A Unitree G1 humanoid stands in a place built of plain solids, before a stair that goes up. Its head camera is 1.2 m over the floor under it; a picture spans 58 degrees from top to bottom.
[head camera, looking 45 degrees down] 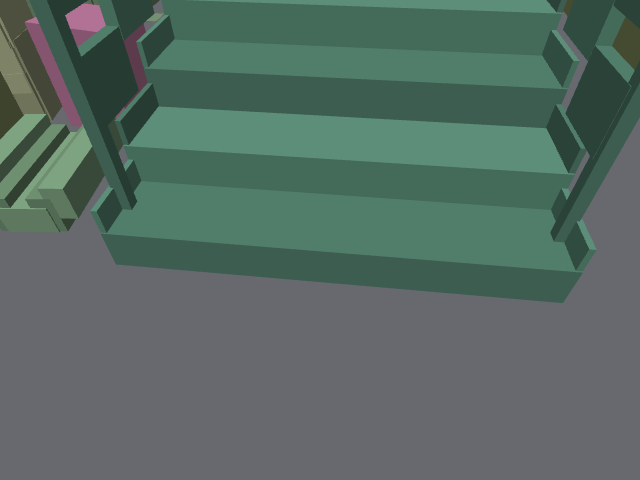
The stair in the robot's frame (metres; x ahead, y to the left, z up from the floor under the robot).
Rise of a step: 0.16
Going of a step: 0.30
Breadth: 1.60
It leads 6 degrees to the right of straight ahead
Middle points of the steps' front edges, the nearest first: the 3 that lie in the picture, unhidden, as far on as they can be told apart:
0.98 -0.04 0.16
1.28 -0.07 0.32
1.58 -0.10 0.48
